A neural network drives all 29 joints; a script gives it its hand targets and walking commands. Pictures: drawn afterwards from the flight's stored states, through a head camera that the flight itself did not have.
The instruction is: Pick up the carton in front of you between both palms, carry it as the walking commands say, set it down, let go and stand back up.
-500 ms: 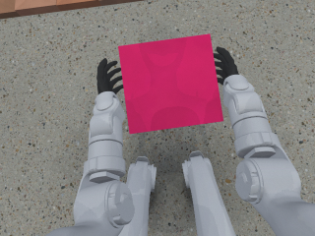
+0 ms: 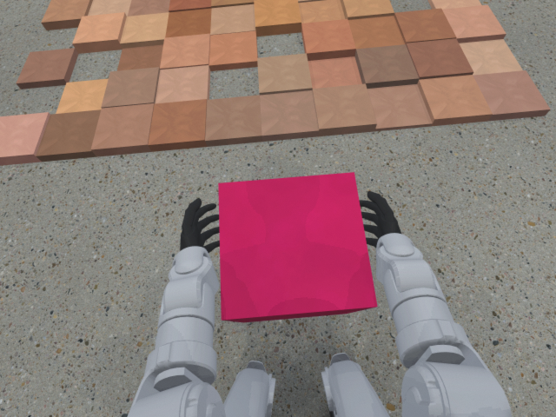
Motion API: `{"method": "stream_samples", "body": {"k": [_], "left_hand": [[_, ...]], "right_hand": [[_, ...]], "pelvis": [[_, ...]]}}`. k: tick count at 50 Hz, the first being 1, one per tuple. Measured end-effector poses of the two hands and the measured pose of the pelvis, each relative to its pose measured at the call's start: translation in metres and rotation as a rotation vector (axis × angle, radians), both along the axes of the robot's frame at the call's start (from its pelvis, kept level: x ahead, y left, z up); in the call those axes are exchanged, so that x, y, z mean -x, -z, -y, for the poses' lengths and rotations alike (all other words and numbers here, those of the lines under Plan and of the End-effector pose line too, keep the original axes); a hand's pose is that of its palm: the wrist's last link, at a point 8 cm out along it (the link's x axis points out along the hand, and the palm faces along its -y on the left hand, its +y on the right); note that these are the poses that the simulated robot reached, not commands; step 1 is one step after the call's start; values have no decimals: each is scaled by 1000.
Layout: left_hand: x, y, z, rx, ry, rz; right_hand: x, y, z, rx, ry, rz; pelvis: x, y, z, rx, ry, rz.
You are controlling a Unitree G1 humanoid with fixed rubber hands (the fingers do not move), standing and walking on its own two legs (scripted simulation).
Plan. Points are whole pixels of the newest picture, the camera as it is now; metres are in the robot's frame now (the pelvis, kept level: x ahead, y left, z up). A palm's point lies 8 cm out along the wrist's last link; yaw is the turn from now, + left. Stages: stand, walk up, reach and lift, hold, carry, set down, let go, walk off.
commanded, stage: reach and lift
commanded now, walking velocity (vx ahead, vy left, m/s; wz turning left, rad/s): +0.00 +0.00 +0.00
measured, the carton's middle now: (291, 257) +0.38 +0.00 -0.12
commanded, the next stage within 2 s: hold in 1.52 s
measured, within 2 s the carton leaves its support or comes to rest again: neither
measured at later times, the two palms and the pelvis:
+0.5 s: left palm (148, 224) +0.34 +0.16 +0.12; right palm (414, 226) +0.32 -0.14 +0.10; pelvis +0.05 +0.01 +0.10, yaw +0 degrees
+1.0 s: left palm (145, 222) +0.33 +0.15 +0.14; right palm (425, 219) +0.32 -0.14 +0.12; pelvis +0.03 +0.00 +0.10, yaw +0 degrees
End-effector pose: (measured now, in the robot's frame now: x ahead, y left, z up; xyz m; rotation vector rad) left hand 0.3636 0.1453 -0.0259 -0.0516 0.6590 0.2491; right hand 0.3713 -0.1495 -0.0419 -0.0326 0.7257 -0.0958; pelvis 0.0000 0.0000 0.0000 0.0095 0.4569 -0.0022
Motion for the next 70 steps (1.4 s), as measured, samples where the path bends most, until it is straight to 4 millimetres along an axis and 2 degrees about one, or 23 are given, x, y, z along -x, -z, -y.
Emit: {"method": "stream_samples", "body": {"k": [16,22,28,37,43,53,70], "left_hand": [[15,-95,-8,-20,65,-6],[21,-128,-11,-33,91,6],[29,-152,-12,-46,116,12],[39,-151,-7,-45,133,-30],[38,-155,-4,-65,100,-21],[31,-164,-7,-55,97,-1],[31,-168,-11,-53,134,-12]], "right_hand": [[30,-96,-8,9,49,-4],[42,-130,-12,14,64,8],[51,-154,-10,15,42,15],[61,-155,-5,40,42,-27],[58,-158,-6,44,49,-17],[48,-169,-7,42,44,4],[49,-173,-9,47,24,-7]], "pelvis": [[-37,-77,-7,13,1,244],[-45,-95,-8,14,-6,353],[-43,-101,-9,14,-4,445],[-26,-100,-7,13,1,508],[-20,-99,-5,12,2,508],[-29,-103,-3,11,-6,508],[-42,-107,-6,12,-6,528]]}}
